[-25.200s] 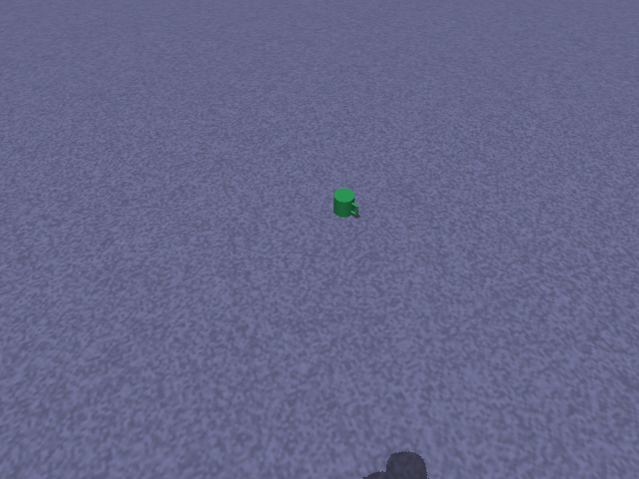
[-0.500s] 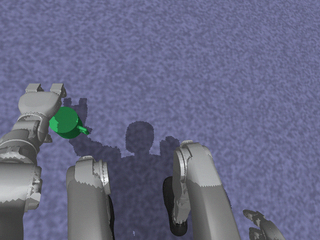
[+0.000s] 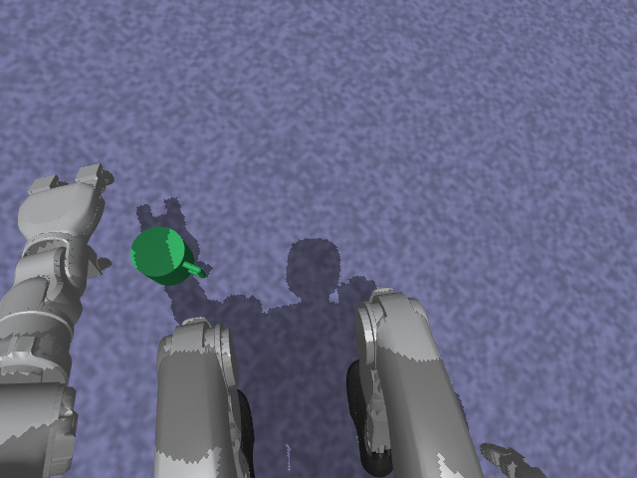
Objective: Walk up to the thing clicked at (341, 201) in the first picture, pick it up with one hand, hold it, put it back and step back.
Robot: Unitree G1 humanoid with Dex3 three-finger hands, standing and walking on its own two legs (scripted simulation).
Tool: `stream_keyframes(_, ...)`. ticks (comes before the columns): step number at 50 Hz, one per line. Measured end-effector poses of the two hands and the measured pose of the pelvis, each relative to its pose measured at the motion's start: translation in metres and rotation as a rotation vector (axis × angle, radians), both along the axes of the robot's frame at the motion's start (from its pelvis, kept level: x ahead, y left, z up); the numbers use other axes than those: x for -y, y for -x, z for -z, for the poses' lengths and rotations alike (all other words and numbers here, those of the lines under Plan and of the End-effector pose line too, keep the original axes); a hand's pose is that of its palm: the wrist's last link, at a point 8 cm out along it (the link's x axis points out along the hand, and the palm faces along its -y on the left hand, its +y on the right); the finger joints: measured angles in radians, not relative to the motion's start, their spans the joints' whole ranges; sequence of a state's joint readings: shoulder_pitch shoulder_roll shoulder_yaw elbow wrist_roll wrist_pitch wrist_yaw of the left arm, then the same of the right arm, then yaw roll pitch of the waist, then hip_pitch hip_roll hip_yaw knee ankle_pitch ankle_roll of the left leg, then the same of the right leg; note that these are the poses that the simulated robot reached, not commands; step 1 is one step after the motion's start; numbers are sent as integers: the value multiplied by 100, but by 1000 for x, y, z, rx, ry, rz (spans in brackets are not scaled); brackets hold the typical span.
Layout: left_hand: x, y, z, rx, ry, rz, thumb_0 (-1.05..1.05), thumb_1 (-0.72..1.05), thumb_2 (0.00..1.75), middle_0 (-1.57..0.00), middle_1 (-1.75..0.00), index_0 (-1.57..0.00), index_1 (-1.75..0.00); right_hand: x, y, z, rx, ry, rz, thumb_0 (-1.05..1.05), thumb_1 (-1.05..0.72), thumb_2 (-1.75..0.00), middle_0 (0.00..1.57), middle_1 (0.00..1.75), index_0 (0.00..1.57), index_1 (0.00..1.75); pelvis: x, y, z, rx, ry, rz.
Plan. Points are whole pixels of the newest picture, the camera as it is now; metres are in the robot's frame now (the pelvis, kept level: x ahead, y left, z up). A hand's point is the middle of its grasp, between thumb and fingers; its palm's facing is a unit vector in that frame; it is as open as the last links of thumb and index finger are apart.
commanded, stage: home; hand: left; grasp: from above
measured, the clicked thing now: (172, 260) +0.46 +0.22 -0.35
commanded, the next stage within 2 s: none
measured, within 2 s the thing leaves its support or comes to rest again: neither
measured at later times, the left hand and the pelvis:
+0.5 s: hand (29, 369) +0.28 +0.21 +0.08, palm faces -0.16 -0.82 -0.55, open 7.5 cm; pelvis +0.01 +0.00 +0.18, yaw +4 degrees
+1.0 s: hand out of the picture +0.23 +0.19 +0.27, palm faces +0.14 -0.97 -0.21, open 7.4 cm; pelvis +0.07 +0.00 +0.31, yaw +5 degrees
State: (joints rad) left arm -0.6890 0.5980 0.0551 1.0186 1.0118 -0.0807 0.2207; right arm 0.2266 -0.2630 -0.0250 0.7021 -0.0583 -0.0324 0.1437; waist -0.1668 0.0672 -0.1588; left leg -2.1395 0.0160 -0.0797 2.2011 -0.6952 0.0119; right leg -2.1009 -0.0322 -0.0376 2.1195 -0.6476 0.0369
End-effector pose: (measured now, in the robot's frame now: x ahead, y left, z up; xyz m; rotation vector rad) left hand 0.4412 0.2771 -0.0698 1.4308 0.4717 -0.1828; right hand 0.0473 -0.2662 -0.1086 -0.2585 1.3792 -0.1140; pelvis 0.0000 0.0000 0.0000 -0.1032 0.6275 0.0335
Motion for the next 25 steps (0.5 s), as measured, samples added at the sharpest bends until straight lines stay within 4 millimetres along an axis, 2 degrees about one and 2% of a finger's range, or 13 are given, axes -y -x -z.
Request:
stream_keyframes(7, 9, 61, -56, -15, 222, -92, 0, 38, 87, -22, -43, -21, -44, 11, -65, -60, 157, 42, -55, 0, -91, -90, 20, 29, 20, 30, 1, -1, -57, 25, -11, -12)
stream_keyframes(12, 10, 98, -95, -2, 341, -201, 0, 66, 88, -22, -35, -21, -36, 8, -115, -103, 310, 59, -94, 0, -91, -90, 20, 29, 20, 30, 2, -1, -91, 62, -22, -23)
stream_keyframes(19, 16, 143, -150, -5, 516, -370, 0, 83, 89, -22, -31, -21, -32, -16, -167, -162, 510, 27, -118, 0, -91, -90, 20, 29, 20, 30, 3, -6, -138, 126, -39, -30)
stream_keyframes(25, 24, 174, -195, -28, 672, -507, 0, 87, 90, -21, -30, -21, -31, -37, -184, -212, 614, -8, -109, 1, -91, -90, 20, 30, 20, 30, 4, -14, -179, 183, -49, -35)
